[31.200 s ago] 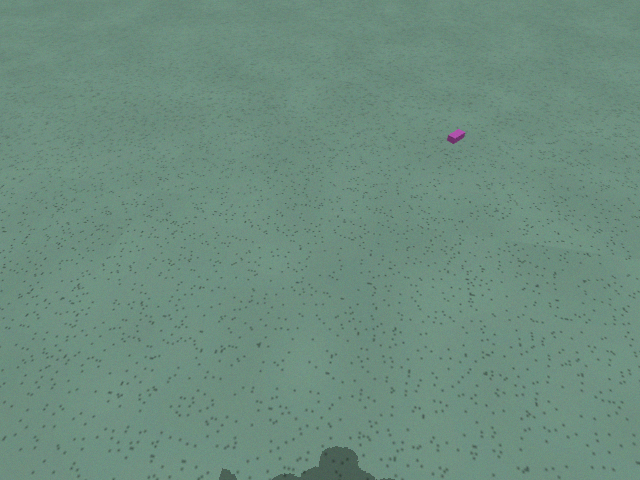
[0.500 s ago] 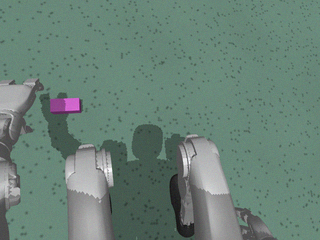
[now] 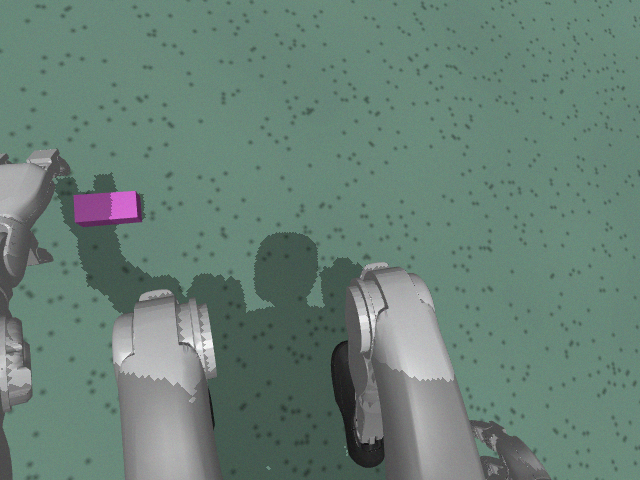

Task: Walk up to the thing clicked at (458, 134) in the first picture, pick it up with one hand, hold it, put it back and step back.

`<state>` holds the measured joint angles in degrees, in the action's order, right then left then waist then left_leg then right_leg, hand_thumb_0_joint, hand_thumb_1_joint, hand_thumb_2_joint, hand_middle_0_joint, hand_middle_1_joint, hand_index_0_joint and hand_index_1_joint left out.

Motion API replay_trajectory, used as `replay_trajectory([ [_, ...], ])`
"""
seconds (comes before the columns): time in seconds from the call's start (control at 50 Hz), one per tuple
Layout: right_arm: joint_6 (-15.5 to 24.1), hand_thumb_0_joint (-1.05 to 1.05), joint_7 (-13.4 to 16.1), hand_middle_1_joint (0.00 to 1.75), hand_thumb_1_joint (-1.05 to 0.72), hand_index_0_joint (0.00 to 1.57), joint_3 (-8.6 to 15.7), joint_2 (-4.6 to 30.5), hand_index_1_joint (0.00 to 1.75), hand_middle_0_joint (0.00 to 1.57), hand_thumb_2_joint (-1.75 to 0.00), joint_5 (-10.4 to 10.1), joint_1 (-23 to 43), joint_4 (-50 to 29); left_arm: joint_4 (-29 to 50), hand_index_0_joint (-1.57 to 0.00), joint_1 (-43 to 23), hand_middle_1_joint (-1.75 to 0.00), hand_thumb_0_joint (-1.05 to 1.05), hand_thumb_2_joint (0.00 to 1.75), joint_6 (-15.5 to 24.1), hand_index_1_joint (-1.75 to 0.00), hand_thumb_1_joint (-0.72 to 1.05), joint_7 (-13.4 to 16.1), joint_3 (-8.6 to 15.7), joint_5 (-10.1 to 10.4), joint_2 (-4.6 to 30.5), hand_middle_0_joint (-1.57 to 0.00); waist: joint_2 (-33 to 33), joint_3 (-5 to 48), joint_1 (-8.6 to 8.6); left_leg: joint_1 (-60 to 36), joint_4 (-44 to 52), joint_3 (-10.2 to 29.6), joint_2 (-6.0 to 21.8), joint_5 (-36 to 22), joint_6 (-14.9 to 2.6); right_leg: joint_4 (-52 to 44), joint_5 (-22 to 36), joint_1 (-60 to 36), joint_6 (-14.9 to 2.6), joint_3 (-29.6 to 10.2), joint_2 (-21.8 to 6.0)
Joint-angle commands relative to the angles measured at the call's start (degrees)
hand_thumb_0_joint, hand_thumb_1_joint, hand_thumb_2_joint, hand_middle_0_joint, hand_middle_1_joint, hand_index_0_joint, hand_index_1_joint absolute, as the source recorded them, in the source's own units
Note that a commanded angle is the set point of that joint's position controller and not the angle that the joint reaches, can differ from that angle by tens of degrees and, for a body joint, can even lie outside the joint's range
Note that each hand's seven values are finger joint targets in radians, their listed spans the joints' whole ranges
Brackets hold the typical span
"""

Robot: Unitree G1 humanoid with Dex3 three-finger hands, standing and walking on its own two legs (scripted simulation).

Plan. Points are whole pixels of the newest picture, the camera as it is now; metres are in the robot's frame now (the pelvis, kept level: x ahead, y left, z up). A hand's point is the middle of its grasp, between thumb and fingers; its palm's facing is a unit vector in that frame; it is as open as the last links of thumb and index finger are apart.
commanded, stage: approach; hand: left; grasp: from above
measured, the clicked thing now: (109, 209) +0.47 +0.27 -0.30
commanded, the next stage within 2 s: rest palm in 0.80 s
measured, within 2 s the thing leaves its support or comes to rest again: neither
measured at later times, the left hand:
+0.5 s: hand (92, 176) +0.48 +0.25 -0.17, palm faces -0.44 -0.02 -0.90, open 13.1 cm
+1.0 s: hand (73, 197) +0.46 +0.28 -0.19, palm faces -0.42 -0.04 -0.91, open 12.2 cm
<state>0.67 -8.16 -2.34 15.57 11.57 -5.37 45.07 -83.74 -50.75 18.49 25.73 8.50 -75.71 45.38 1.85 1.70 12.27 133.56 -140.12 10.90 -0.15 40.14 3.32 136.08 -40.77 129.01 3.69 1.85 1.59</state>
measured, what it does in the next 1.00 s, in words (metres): stands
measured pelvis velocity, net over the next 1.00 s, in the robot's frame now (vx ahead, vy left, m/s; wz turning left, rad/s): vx -0.01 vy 0.01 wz -0.03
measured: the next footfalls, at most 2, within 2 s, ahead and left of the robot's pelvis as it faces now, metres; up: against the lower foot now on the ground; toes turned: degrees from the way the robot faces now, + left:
none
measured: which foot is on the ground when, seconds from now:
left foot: down 0.00-1.00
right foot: down 0.00-1.00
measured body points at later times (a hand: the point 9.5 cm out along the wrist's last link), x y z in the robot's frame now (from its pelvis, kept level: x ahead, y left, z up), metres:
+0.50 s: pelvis +0.00 +0.00 +0.00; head +0.24 +0.05 +0.38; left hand +0.50 +0.25 -0.12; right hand +0.03 -0.27 -0.10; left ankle +0.07 +0.14 -0.29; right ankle +0.09 -0.13 -0.29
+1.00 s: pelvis -0.01 +0.01 -0.01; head +0.24 +0.09 +0.37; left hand +0.48 +0.28 -0.14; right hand +0.06 -0.28 -0.09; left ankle +0.07 +0.14 -0.29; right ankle +0.09 -0.13 -0.28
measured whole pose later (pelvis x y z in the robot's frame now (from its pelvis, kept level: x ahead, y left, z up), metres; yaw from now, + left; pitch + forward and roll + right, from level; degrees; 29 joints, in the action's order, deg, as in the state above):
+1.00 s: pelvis -0.01 +0.01 -0.01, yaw -1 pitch +32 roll -9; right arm 3.3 -8.8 -5.6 16.4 11.5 -5.4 42.2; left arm -90.2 -57.6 14.9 30.0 3.9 -77.9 44.9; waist 2.8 0.7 16.6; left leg 134.7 -141.4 11.7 -0.4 39.2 2.7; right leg 136.0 -39.6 129.1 3.4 2.6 1.9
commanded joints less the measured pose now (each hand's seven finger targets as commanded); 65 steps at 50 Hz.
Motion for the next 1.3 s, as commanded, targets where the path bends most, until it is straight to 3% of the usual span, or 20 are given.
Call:
replay_trajectory([
  [0.0,0.5,0.0,0.8,0.3,-0.9,0.2,4.2,14.1,0.3,0.2,-0.89,0.2,-11.1,-0.1,7.1,-0.27,-18.4,-0.86,0.0,0.78,0.9,-0.84,-0.29,2.3,-1.7,0.7,11.0,-0.24,-17.4,38.7,1.87,-30.7,13.2,-8.0,-0.6,-11.0,-4.59,-13.9,13.9,-16.2,-4.9,7.4,0.9],
  [0.16,1.9,0.0,0.8,0.3,-0.91,0.2,3.4,14.6,0.3,0.2,-0.9,0.3,-12.5,-0.3,5.4,-0.25,-26.3,-0.89,0.0,0.81,-2.5,-0.87,-0.31,6.2,-5.0,-0.4,6.6,-0.23,-21.3,38.2,5.38,-32.3,13.5,-8.0,-0.1,-10.9,-4.25,-13.6,14.6,-13.8,-4.93,8.2,0.9],
  [0.2,2.0,0.0,0.9,0.3,-0.91,0.2,3.1,15.0,0.3,0.2,-0.9,-0.1,-12.5,-0.9,5.0,-0.25,-27.9,-0.88,0.0,0.81,-4.6,-0.86,-0.32,7.1,-3.5,-1.0,9.7,-0.23,-22.1,39.6,4.55,-32.2,14.0,-8.4,-0.3,-10.5,-4.29,-13.9,14.4,-14.2,-5.22,7.9,0.8],
  [0.24,2.0,0.0,0.6,0.3,-0.91,0.2,2.7,14.7,0.3,0.2,-0.9,0.0,-12.4,-1.5,3.6,-0.24,-26.2,-0.88,0.0,0.83,-7.2,-0.87,-0.34,7.0,-2.8,-1.3,9.8,-0.23,-23.2,40.0,4.31,-32.7,14.4,-8.8,-0.3,-11.6,-4.37,-13.7,15.7,-15.4,-5.13,7.7,0.7],
  [0.28,1.9,0.0,0.5,0.3,-0.91,0.2,2.3,14.6,0.3,0.2,-0.9,-0.5,-12.1,-2.1,3.4,-0.23,-26.2,-0.88,0.0,0.85,-9.3,-0.87,-0.36,6.6,-2.4,-0.5,10.4,-0.22,-22.4,42.3,3.53,-31.9,14.7,-9.0,-0.4,-11.9,-4.58,-13.8,16.5,-16.8,-5.47,7.5,0.8],
  [0.38,1.9,0.0,0.4,0.3,-0.91,0.2,1.3,14.3,0.3,0.2,-0.9,-2.1,-11.4,-3.5,-1.1,-0.21,-21.3,-0.88,0.0,0.86,-12.7,-0.87,-0.37,3.5,-3.2,2.6,10.5,-0.21,-15.2,38.6,3.51,-24.5,13.7,-9.2,-0.4,-10.2,-5.92,-15.4,15.8,-20.6,-4.74,6.6,1.2],
  [0.5,1.6,0.0,0.8,0.3,-0.91,0.2,0.8,14.3,0.3,0.2,-0.9,-3.1,-11.5,-4.5,1.8,-0.24,-17.3,-0.87,0.0,0.84,-10.4,-0.86,-0.36,-1.7,-2.1,6.2,13.7,-0.23,-12.2,36.9,2.41,-21.7,13.4,-9.1,-0.5,-9.6,-6.15,-15.9,14.9,-25.0,-4.3,5.9,1.4],
  [0.62,1.5,0.0,0.7,0.3,-0.91,0.2,1.5,14.6,0.3,0.2,-0.9,-2.3,-14.5,-3.5,9.9,-0.26,-20.8,-0.88,0.0,0.82,-3.4,-0.86,-0.34,-3.1,-2.1,5.9,13.2,-0.24,-16.2,39.7,3.84,-26.3,12.4,-8.0,-0.3,-10.9,-4.89,-15.4,15.4,-24.2,-4.6,6.8,1.4],
  [0.7,1.5,0.0,0.6,0.3,-0.91,0.2,2.2,14.7,0.3,0.2,-0.9,-1.8,-14.7,-2.7,9.6,-0.28,-21.9,-0.87,0.0,0.83,-0.2,-0.85,-0.3,-1.7,-5.2,4.5,8.5,-0.26,-16.6,36.9,5.29,-27.4,12.2,-7.5,-0.1,-9.7,-4.46,-15.6,14.0,-20.0,-4.78,7.6,1.5],
  [0.76,1.4,0.0,0.6,0.3,-0.9,0.2,2.1,15.4,0.3,0.2,-0.89,-1.2,-14.9,-2.0,7.2,-0.31,-22.4,-0.87,0.0,0.85,0.3,-0.85,-0.25,1.1,-4.6,2.1,9.7,-0.3,-19.5,36.6,5.0,-30.6,13.0,-7.1,-0.1,-10.5,-3.8,-14.0,14.0,-16.9,-5.19,8.7,1.3],
  [0.82,1.6,0.0,0.4,0.3,-0.9,0.2,1.5,15.7,0.3,0.2,-0.9,-0.6,-14.4,-1.9,2.9,-0.34,-25.9,-0.91,0.0,0.88,-0.3,-0.89,-0.2,3.8,-5.1,0.1,9.7,-0.32,-19.8,34.2,6.6,-29.9,13.1,-6.8,-0.1,-9.4,-3.84,-13.5,13.3,-14.4,-5.27,9.3,1.3],
  [0.86,1.9,0.0,0.5,0.3,-0.9,0.2,1.4,15.9,0.3,0.2,-0.89,-0.4,-13.8,-1.7,2.9,-0.33,-25.5,-0.9,0.0,0.87,-1.3,-0.88,-0.2,5.5,-3.6,-0.9,11.6,-0.32,-20.8,35.6,5.21,-31.0,13.2,-7.1,-0.2,-10.2,-3.83,-13.4,14.0,-14.5,-5.18,9.1,1.2],
  [0.92,2.6,0.0,0.1,0.3,-0.9,0.2,1.2,16.0,0.3,0.2,-0.9,0.0,-12.8,-2.2,1.2,-0.26,-24.3,-0.86,0.0,0.78,-3.8,-0.83,-0.27,6.9,-2.8,-1.7,12.2,-0.24,-22.4,36.2,5.22,-31.9,13.3,-7.6,-0.2,-11.1,-3.87,-12.7,15.2,-14.6,-5.1,9.0,1.1],
  [0.94,2.7,0.0,0.0,0.3,-0.9,0.2,1.1,15.9,0.3,0.2,-0.9,-0.1,-12.2,-2.1,-0.4,-0.25,-25.1,-0.87,0.0,0.79,-4.6,-0.84,-0.29,7.2,-2.7,-1.6,12.5,-0.22,-22.4,35.6,5.15,-30.5,13.5,-7.8,-0.3,-9.9,-3.96,-12.7,14.3,-14.0,-5.27,8.9,1.2],
  [1.0,3.7,0.0,-0.5,0.3,-0.9,0.2,0.2,16.4,0.3,0.2,-0.9,0.4,-12.2,-2.5,-5.4,-0.23,-25.0,-0.87,0.0,0.82,-6.6,-0.85,-0.32,7.1,-4.1,-1.4,10.5,-0.21,-19.9,31.2,7.62,-27.6,12.8,-7.3,-0.2,-8.4,-4.54,-12.8,13.4,-13.0,-4.88,9.3,1.2],
  [1.06,4.4,0.0,-0.6,0.3,-0.9,0.2,-0.5,16.8,0.3,0.2,-0.9,0.3,-11.4,-3.0,-5.4,-0.23,-24.0,-0.86,0.0,0.82,-7.1,-0.84,-0.32,6.8,-3.8,0.0,12.3,-0.22,-19.8,32.8,6.68,-27.4,12.8,-6.9,-0.1,-8.3,-4.62,-12.8,13.3,-14.7,-5.02,9.4,1.5],
  [1.08,4.9,0.0,-0.9,0.3,-0.9,0.2,-0.8,16.9,0.3,0.2,-0.9,0.5,-11.7,-3.1,-6.3,-0.24,-23.9,-0.85,0.0,0.82,-7.2,-0.84,-0.32,6.5,-4.0,0.2,12.5,-0.23,-19.3,31.9,7.52,-27.0,11.9,-6.9,-0.1,-8.5,-4.72,-12.5,13.8,-14.9,-4.92,9.3,1.5],
  [1.16,5.7,0.0,-1.2,0.3,-0.9,0.2,-1.7,17.3,0.3,0.2,-0.9,0.8,-11.5,-3.8,-3.4,-0.22,-24.7,-0.86,0.0,0.83,-6.1,-0.85,-0.34,6.9,-1.9,1.2,15.9,-0.21,-20.4,34.4,7.02,-28.1,11.5,-6.5,0.2,-10.3,-4.48,-12.1,15.2,-17.4,-4.99,9.6,1.9],
  [1.22,6.5,0.0,-1.7,0.3,-0.9,0.2,-2.7,17.6,0.3,0.2,-0.9,1.6,-11.8,-3.9,-4.0,-0.21,-24.5,-0.85,0.0,0.84,-5.2,-0.85,-0.36,7.5,-1.6,1.4,16.7,-0.21,-19.2,33.8,8.49,-26.4,9.6,-6.4,0.5,-10.9,-4.76,-11.8,16.6,-19.2,-4.56,9.7,2.2],
  [1.28,6.8,0.0,-2.0,0.3,-0.9,0.2,-3.2,17.7,0.3,0.2,-0.9,1.9,-11.8,-3.3,-4.7,-0.22,-22.1,-0.83,0.0,0.84,-4.2,-0.83,-0.36,8.3,-1.2,1.5,17.3,-0.22,-20.9,33.8,7.56,-27.3,9.9,-6.1,0.7,-11.2,-4.37,-11.5,16.4,-19.4,-4.78,10.2,2.5],
])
